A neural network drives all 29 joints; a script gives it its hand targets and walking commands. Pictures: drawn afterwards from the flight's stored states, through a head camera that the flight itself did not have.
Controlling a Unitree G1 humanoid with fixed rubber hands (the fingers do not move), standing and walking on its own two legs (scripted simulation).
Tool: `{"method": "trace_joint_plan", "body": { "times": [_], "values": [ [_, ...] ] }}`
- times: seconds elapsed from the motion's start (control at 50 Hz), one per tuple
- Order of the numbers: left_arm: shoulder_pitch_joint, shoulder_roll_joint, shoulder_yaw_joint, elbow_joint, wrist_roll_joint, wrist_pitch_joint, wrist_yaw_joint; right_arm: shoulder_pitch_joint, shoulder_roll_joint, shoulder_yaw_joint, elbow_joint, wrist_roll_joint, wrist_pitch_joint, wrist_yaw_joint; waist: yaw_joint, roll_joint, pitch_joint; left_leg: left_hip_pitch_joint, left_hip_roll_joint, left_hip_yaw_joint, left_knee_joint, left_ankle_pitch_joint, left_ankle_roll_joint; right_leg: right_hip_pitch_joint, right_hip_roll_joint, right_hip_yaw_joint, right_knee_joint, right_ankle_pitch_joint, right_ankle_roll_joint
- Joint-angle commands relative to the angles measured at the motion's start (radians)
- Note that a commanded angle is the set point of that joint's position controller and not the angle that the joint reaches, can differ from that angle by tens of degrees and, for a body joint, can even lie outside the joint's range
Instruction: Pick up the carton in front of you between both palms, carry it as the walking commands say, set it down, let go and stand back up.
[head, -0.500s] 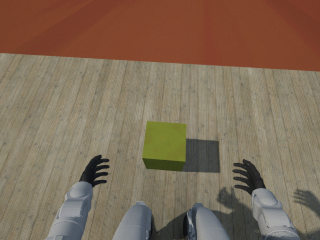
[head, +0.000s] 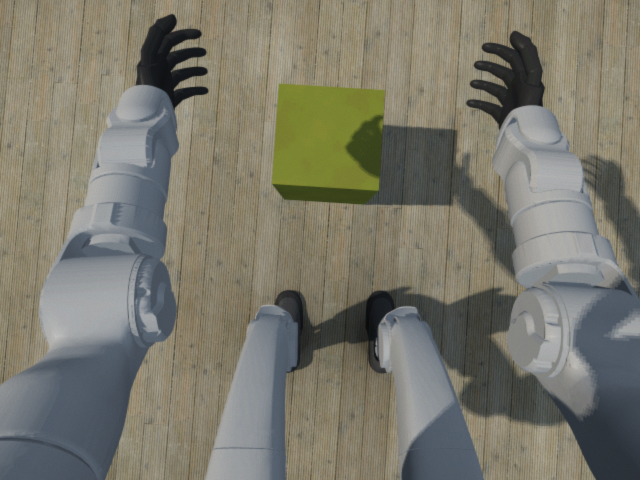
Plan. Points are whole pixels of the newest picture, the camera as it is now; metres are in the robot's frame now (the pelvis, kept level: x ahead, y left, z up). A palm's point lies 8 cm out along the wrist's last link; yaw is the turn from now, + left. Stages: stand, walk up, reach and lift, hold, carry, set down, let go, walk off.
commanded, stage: reach and lift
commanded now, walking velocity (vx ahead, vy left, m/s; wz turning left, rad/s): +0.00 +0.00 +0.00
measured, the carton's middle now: (327, 152) +0.55 +0.01 -0.54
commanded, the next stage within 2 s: none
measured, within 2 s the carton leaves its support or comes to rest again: leaves its support in 2.00 s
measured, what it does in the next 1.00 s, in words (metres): lowers itself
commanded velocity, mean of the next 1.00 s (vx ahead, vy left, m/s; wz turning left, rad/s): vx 0.00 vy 0.00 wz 0.00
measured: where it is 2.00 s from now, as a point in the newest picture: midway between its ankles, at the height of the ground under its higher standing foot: (334, 346)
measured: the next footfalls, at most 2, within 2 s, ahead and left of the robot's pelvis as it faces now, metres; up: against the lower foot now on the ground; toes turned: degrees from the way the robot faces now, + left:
none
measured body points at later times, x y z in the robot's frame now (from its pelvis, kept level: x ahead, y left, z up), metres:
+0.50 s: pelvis +0.03 +0.00 -0.06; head +0.38 +0.01 +0.22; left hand +0.57 +0.20 -0.22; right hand +0.56 -0.18 -0.22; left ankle +0.08 +0.11 -0.63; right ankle +0.08 -0.13 -0.63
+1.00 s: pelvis -0.04 +0.00 -0.27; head +0.35 +0.01 -0.05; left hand +0.57 +0.19 -0.44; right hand +0.55 -0.18 -0.44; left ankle +0.08 +0.11 -0.63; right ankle +0.08 -0.13 -0.63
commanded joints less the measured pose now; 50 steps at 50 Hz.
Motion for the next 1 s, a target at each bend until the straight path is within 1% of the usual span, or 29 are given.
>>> {"method": "trace_joint_plan", "body": {
  "times": [0.0,0.04,0.08,0.16,0.2,0.24,0.28,0.3,0.34,0.4,0.44,0.48,0.52,0.6,0.66,0.74,0.8,0.86,0.92,0.98],
  "values": [
    [-0.388,0.15,0.023,-0.064,0.008,-0.022,-0.001,-0.347,-0.125,-0.036,-0.075,-0.012,-0.022,-0.004,-0.006,0.058,-0.95,0.509,-0.044,0.001,-0.091,0.135,-0.04,0.368,0.068,-0.037,-0.072,0.082,0.025],
    [-0.447,0.161,0.034,-0.049,0.019,-0.023,-0.006,-0.403,-0.13,-0.053,-0.068,-0.023,-0.022,-0.002,-0.007,0.061,-0.986,0.507,-0.047,0.001,-0.078,0.176,-0.039,0.364,0.072,-0.037,-0.064,0.116,0.025],
    [-0.478,0.166,0.049,-0.042,0.036,-0.026,-0.011,-0.429,-0.128,-0.07,-0.069,-0.038,-0.024,0.0,-0.007,0.065,-1.044,0.533,-0.053,0.001,-0.066,0.253,-0.037,0.374,0.078,-0.038,-0.055,0.179,0.025],
    [-0.464,0.15,0.086,-0.068,0.077,-0.041,-0.021,-0.401,-0.115,-0.101,-0.101,-0.077,-0.042,0.01,-0.006,0.074,-1.173,0.634,-0.062,-0.011,-0.039,0.506,-0.03,0.38,0.092,-0.029,-0.044,0.375,0.02],
    [-0.437,0.125,0.109,-0.081,0.098,-0.055,-0.027,-0.37,-0.096,-0.116,-0.112,-0.097,-0.059,0.019,-0.004,0.075,-1.164,0.64,-0.059,-0.024,-0.026,0.61,-0.027,0.337,0.093,-0.023,-0.04,0.447,0.019],
    [-0.405,0.095,0.135,-0.089,0.118,-0.072,-0.032,-0.343,-0.072,-0.135,-0.115,-0.118,-0.079,0.029,-0.001,0.073,-1.121,0.613,-0.051,-0.038,-0.008,0.686,-0.026,0.271,0.091,-0.018,-0.03,0.49,0.022],
    [-0.376,0.067,0.158,-0.089,0.138,-0.089,-0.034,-0.321,-0.05,-0.151,-0.115,-0.135,-0.099,0.036,0.003,0.069,-1.075,0.565,-0.043,-0.048,0.018,0.724,-0.026,0.198,0.09,-0.017,-0.009,0.504,0.027],
    [-0.363,0.057,0.168,-0.087,0.146,-0.097,-0.034,-0.314,-0.041,-0.157,-0.113,-0.142,-0.107,0.037,0.006,0.064,-1.058,0.533,-0.041,-0.05,0.035,0.723,-0.027,0.164,0.089,-0.017,0.007,0.5,0.03],
    [-0.344,0.044,0.185,-0.078,0.16,-0.11,-0.032,-0.307,-0.028,-0.164,-0.108,-0.151,-0.121,0.037,0.014,0.05,-1.028,0.444,-0.041,-0.049,0.077,0.683,-0.03,0.107,0.089,-0.016,0.053,0.474,0.036],
    [-0.321,0.041,0.199,-0.055,0.171,-0.128,-0.025,-0.299,-0.013,-0.166,-0.084,-0.157,-0.136,0.032,0.025,0.022,-0.987,0.243,-0.049,-0.033,0.167,0.56,-0.036,0.046,0.087,-0.014,0.164,0.426,0.045],
    [-0.327,0.051,0.192,-0.052,0.161,-0.135,-0.018,-0.305,-0.014,-0.161,-0.074,-0.155,-0.139,0.024,0.026,0.012,-0.981,0.129,-0.055,-0.021,0.24,0.493,-0.041,0.01,0.088,-0.015,0.248,0.396,0.05],
    [-0.349,0.072,0.169,-0.053,0.138,-0.14,-0.007,-0.324,-0.027,-0.146,-0.068,-0.139,-0.14,0.011,0.023,0.011,-1.006,0.059,-0.061,-0.012,0.32,0.458,-0.044,-0.018,0.091,-0.016,0.331,0.383,0.052],
    [-0.386,0.102,0.132,-0.057,0.1,-0.14,0.006,-0.357,-0.056,-0.116,-0.066,-0.105,-0.138,-0.005,0.018,0.016,-1.063,0.026,-0.064,-0.004,0.403,0.441,-0.045,-0.024,0.093,-0.018,0.414,0.386,0.052],
    [-0.489,0.181,0.023,-0.072,-0.008,-0.13,0.037,-0.453,-0.135,-0.022,-0.07,0.004,-0.126,-0.04,0.01,0.037,-1.21,0.012,-0.062,0.012,0.564,0.373,-0.046,-0.003,0.092,-0.031,0.576,0.358,0.049],
    [-0.574,0.222,-0.051,-0.062,-0.08,-0.114,0.055,-0.532,-0.171,0.041,-0.058,0.078,-0.107,-0.058,0.011,0.059,-1.245,-0.006,-0.053,0.028,0.655,0.291,-0.045,-0.033,0.088,-0.045,0.665,0.277,0.043],
    [-0.687,0.269,-0.118,-0.042,-0.148,-0.088,0.07,-0.647,-0.212,0.095,-0.035,0.152,-0.081,-0.068,0.016,0.072,-1.234,-0.035,-0.034,0.041,0.735,0.163,-0.04,-0.064,0.079,-0.061,0.75,0.141,0.033],
    [-0.752,0.285,-0.147,0.015,-0.172,-0.072,0.075,-0.723,-0.234,0.107,0.015,0.173,-0.068,-0.068,0.016,0.065,-1.151,-0.087,-0.022,0.04,0.778,0.06,-0.037,-0.104,0.067,-0.065,0.796,0.043,0.03],
    [-0.793,0.291,-0.162,0.086,-0.177,-0.071,0.072,-0.768,-0.244,0.108,0.085,0.171,-0.07,-0.06,0.013,0.056,-1.035,-0.147,-0.011,0.032,0.821,-0.01,-0.035,-0.165,0.057,-0.065,0.841,-0.024,0.029],
    [-0.82,0.291,-0.17,0.145,-0.172,-0.082,0.064,-0.796,-0.252,0.106,0.151,0.163,-0.083,-0.047,0.01,0.053,-0.928,-0.19,-0.003,0.019,0.864,-0.033,-0.036,-0.219,0.05,-0.061,0.889,-0.047,0.03],
    [-0.842,0.289,-0.182,0.181,-0.173,-0.098,0.058,-0.822,-0.264,0.104,0.195,0.157,-0.103,-0.036,0.005,0.052,-0.853,-0.209,0.001,0.005,0.906,-0.018,-0.037,-0.254,0.047,-0.057,0.937,-0.032,0.03]
  ]
}}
